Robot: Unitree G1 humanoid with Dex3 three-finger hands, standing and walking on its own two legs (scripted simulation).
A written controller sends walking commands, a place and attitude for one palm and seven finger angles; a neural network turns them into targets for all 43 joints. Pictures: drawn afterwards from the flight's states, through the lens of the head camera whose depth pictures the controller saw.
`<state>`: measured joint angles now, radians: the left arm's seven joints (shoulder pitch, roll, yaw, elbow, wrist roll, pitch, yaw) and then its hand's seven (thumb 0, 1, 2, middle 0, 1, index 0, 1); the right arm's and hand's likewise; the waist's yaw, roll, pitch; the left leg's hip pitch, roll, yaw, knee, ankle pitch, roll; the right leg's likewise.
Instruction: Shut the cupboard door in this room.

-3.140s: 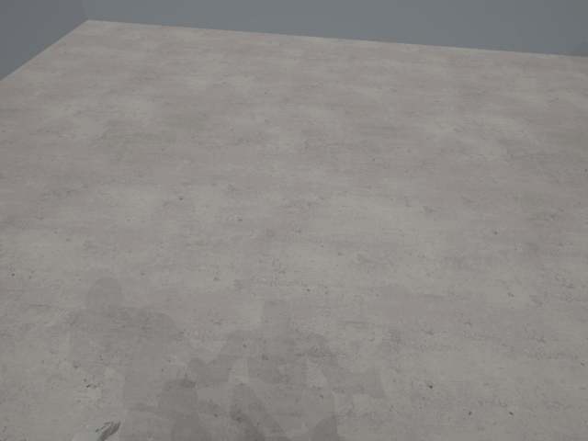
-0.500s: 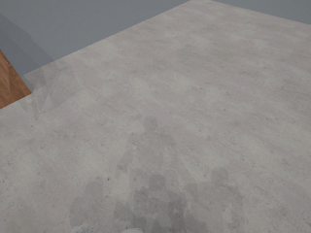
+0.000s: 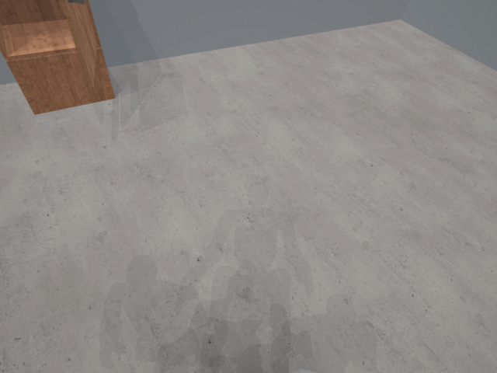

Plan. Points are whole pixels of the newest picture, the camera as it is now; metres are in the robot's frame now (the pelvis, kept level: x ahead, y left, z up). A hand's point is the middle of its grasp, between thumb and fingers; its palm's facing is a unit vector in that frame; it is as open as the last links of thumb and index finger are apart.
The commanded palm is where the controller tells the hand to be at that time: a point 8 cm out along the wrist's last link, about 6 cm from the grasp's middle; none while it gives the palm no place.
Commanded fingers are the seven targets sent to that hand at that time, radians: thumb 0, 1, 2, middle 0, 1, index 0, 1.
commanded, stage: turn or walk to find it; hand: left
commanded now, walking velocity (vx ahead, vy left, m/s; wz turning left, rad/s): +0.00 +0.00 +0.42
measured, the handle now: out of the picture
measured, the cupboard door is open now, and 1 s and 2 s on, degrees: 75 75 75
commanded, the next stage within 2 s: stand and wait in 0.18 s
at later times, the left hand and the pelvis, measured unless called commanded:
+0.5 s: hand out of the picture +0.00 +0.14 -0.15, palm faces +0.15 -0.96 -0.25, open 7.4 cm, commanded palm none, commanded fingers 0.00 0.90 0.90 -0.20 -0.30 -0.20 -0.30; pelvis -0.04 -0.05 +0.00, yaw +8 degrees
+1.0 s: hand out of the picture -0.12 +0.15 -0.18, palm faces +0.23 -0.96 -0.17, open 7.4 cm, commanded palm none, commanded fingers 0.00 0.90 0.90 -0.20 -0.30 -0.20 -0.30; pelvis -0.07 -0.02 +0.00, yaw +10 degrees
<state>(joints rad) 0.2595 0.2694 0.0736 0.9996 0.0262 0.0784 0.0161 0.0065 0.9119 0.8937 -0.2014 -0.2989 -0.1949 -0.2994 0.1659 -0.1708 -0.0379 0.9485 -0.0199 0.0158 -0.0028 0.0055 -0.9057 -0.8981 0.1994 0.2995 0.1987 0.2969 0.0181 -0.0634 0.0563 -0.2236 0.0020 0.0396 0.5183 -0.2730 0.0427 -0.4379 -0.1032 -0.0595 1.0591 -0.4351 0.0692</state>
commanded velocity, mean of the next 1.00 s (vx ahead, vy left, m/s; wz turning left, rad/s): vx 0.00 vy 0.00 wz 0.17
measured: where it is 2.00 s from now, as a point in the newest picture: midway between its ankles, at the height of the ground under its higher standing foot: outside the picture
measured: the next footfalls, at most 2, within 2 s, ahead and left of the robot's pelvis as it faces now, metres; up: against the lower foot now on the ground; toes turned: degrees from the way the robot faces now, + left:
right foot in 0.36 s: +0.03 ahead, -0.14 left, +0.00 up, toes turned +4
left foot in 0.74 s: -0.08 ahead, +0.10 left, +0.00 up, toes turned +22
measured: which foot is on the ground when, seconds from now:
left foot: down 0.00-0.36, up 0.38-0.72, down 0.74-1.00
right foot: up 0.00-0.34, down 0.36-1.00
